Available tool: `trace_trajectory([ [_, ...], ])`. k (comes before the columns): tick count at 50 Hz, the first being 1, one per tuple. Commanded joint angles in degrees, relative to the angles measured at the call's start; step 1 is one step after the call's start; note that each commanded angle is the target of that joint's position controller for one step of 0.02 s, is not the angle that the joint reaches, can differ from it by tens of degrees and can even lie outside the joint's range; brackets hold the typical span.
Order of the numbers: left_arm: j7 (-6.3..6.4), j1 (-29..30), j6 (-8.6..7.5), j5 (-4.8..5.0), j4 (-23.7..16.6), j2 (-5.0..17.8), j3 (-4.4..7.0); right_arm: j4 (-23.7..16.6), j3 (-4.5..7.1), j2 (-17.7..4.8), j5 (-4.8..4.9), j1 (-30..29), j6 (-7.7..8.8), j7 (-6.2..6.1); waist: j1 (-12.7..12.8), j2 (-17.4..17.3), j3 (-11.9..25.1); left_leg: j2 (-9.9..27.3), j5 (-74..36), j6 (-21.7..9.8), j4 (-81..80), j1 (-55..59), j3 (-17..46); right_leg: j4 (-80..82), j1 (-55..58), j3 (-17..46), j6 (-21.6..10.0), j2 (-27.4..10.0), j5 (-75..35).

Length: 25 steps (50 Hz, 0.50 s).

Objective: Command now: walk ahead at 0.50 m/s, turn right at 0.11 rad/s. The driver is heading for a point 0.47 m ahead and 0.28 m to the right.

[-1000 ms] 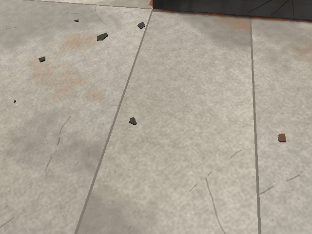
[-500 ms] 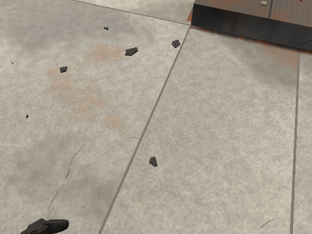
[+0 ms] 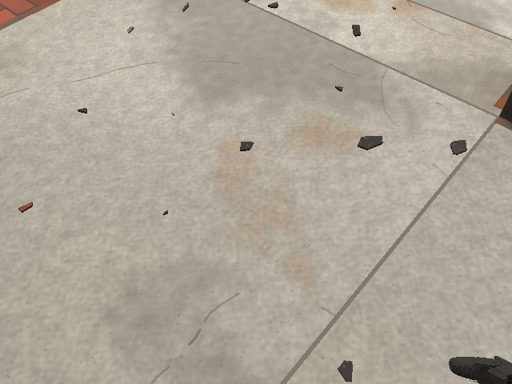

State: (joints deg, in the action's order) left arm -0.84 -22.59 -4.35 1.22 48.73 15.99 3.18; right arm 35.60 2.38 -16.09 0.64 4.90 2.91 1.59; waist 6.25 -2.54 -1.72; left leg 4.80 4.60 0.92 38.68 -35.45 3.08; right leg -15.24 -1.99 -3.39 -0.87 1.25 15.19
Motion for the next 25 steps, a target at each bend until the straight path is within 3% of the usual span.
trace_trajectory([
  [1,0.32,1.2,-0.15,0.76,-2.7,11.4,2.57,-5.2,0.80,-3.6,0.52,-5.1,1.86,0.72,-2.3,7.2,-0.9,-2.6,-1.9,-0.6,-6.7,5.4,-1.8,3.1,-2.3,11.5,-9.6,-14.6,-19.2],
  [3,0.64,1.5,0.48,0.87,-2.1,12.0,2.74,-4.5,1.67,-5.5,0.54,-2.2,2.26,0.66,-5.2,8.1,0.4,-3.5,-0.6,-2.1,-10.4,11.9,-2.0,-0.7,-1.6,12.4,-8.0,-15.1,-21.6],
  [4,0.78,1.9,0.59,0.84,-2.0,11.5,2.50,-2.9,2.67,-7.1,0.22,3.0,2.30,0.25,-8.3,7.7,3.4,-4.5,-0.9,-3.5,-12.4,20.6,-2.9,-6.4,-3.1,10.8,-6.6,-13.2,-27.2],
  [5,0.79,1.9,0.40,0.23,-2.3,9.3,1.70,-1.1,4.01,-9.9,-0.45,10.7,2.21,-0.45,-12.0,6.7,9.0,-1.7,-1.9,-5.4,-11.3,33.6,-1.0,-16.8,-8.4,8.5,-4.5,-10.0,-25.5],
  [6,0.79,1.5,0.14,-1.95,-4.4,4.2,-0.11,-0.2,5.13,-14.7,-1.49,20.4,1.67,-1.43,-15.0,-3.2,19.0,11.8,-3.8,-8.7,-9.2,50.0,12.8,-36.3,-20.3,5.3,-1.8,-5.1,-4.2],
  [7,0.75,-5.2,-0.65,0.13,-5.0,1.5,-0.86,0.3,5.00,-15.8,-2.05,20.3,1.18,-1.00,-11.4,-16.8,24.8,20.8,10.6,-16.3,-17.6,58.1,35.7,-50.8,-35.8,7.8,-0.1,0.3,19.8],
  [8,0.82,-1.8,-0.60,1.40,-4.1,7.9,0.84,0.2,3.77,-10.4,-1.24,18.2,1.20,-0.79,-12.6,-8.8,17.3,18.3,18.5,-14.8,-20.6,52.3,33.2,-56.6,-41.0,11.0,0.1,-2.8,17.1],
  [9,0.78,2.4,-0.44,1.62,-5.2,9.2,1.44,0.6,2.91,-7.9,-0.49,15.1,1.43,-0.76,-11.9,-6.8,10.0,16.2,17.7,-13.0,-21.8,45.7,24.3,-56.7,-43.0,9.8,-0.2,-4.8,11.8],
  [10,1.06,3.9,-0.06,1.08,-5.1,8.2,1.43,0.8,2.36,-6.2,-0.64,11.7,1.70,-0.54,-10.0,-3.7,6.7,13.7,12.7,-12.0,-23.4,39.2,18.8,-55.3,-40.8,9.1,0.1,-6.7,7.4],
  [11,1.11,4.4,0.46,0.45,-5.2,7.5,1.62,1.2,2.05,-4.6,-0.90,9.2,2.03,-0.33,-8.4,-4.1,3.9,11.7,7.9,-11.6,-25.3,34.3,13.9,-52.9,-38.9,9.2,0.5,-8.0,4.4],
  [12,1.00,3.4,1.14,0.52,-4.9,6.3,1.58,1.6,2.03,-4.0,-1.32,7.7,2.45,-0.36,-6.9,-4.9,3.0,10.7,4.6,-11.2,-27.2,30.7,10.1,-51.9,-35.8,9.4,0.8,-9.0,2.2],
  [14,0.93,3.9,2.20,0.59,-5.3,4.1,1.30,2.7,2.48,-4.2,-1.37,6.7,3.37,-0.56,-5.8,-3.5,1.6,10.8,-1.7,-11.9,-29.6,27.9,5.2,-50.6,-34.9,9.2,1.5,-9.4,-0.2],
  [16,0.91,6.4,2.76,0.28,-6.6,3.5,1.25,4.0,3.02,-5.2,-1.48,6.9,3.73,-1.01,-5.6,-1.9,0.2,11.1,-5.7,-12.2,-30.8,27.9,1.1,-47.0,-37.3,9.7,2.1,-9.5,-3.7],
  [19,-0.07,10.5,2.60,0.06,-8.1,2.7,0.77,5.4,3.62,-6.8,-1.42,7.7,3.44,-1.63,-6.6,-0.9,-0.9,10.0,-7.4,-11.5,-31.6,29.0,-5.1,-36.8,-37.1,8.4,2.0,-9.1,-12.4],
  [22,-1.29,16.5,2.37,-0.08,-10.2,2.2,0.23,6.8,4.24,-8.8,-0.86,9.5,2.87,-2.10,-8.7,0.1,-2.6,10.4,-7.4,-10.6,-32.0,30.5,-9.4,-28.3,-35.4,5.3,1.0,-8.2,-16.8],
  [25,-2.10,20.6,2.58,-0.03,-12.4,3.1,0.34,8.3,4.85,-10.2,0.16,11.5,1.95,-2.19,-9.7,0.2,-3.9,11.9,-8.3,-9.4,-30.4,35.7,-11.5,-23.6,-36.0,3.6,-1.0,-7.7,-14.2],
])
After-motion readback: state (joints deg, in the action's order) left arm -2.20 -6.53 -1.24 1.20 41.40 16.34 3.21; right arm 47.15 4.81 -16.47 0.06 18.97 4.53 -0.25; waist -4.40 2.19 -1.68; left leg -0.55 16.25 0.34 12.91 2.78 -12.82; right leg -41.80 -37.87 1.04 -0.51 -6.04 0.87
